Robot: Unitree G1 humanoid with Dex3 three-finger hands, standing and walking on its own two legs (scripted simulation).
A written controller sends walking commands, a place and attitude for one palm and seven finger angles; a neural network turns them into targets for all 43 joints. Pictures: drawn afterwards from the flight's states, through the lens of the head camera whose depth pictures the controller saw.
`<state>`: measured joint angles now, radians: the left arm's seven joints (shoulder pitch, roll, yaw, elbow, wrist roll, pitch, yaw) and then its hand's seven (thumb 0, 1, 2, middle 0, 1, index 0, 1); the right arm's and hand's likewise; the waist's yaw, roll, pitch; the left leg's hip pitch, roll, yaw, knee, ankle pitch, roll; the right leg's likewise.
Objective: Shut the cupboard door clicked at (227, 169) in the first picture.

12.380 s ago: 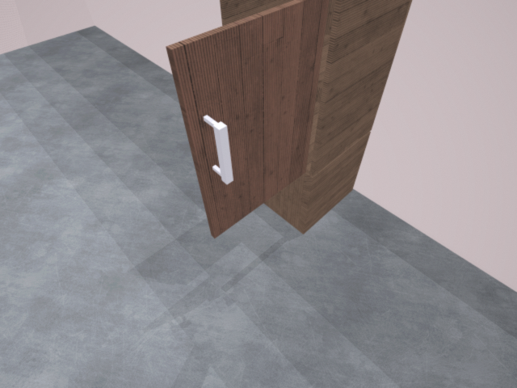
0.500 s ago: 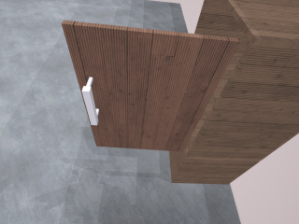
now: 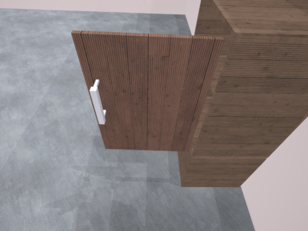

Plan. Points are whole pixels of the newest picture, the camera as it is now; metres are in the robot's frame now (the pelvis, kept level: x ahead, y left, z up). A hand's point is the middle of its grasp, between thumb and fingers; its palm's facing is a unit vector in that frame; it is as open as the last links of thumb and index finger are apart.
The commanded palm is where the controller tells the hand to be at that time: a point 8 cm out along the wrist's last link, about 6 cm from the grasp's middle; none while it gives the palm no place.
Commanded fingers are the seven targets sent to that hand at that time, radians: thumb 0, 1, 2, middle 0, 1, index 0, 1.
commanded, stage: come to a stop and stand still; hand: left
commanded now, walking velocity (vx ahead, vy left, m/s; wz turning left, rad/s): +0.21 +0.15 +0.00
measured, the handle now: (99, 102) +0.52 +0.23 +0.01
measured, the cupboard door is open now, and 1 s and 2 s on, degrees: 88 88 88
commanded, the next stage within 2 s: look again from close up in 0.16 s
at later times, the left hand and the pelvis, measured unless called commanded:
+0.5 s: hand out of the picture +0.02 +0.25 -0.20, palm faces +0.03 -0.98 -0.19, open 7.3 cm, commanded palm none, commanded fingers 0.00 0.90 0.90 -0.20 -0.30 -0.20 -0.30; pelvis +0.04 +0.08 -0.02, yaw +0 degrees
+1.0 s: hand out of the picture +0.06 +0.28 -0.19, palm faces -0.04 -0.98 -0.21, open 7.3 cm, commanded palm none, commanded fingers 0.00 0.90 0.90 -0.20 -0.30 -0.20 -0.30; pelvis +0.04 +0.10 -0.01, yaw -2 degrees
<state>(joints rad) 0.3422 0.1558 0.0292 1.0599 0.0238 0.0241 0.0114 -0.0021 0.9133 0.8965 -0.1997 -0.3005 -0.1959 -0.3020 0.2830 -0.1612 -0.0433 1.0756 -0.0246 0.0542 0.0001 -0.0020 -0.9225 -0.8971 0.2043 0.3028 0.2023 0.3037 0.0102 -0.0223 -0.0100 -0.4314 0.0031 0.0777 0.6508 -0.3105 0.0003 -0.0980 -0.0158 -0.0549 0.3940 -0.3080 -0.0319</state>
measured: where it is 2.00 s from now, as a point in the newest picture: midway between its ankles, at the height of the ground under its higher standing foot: outside the picture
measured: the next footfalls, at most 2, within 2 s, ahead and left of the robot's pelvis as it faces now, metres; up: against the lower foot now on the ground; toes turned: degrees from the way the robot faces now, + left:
left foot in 0.26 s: +0.10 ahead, +0.14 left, +0.00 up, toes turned +5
right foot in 1.26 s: +0.06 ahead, -0.05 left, +0.00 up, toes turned -2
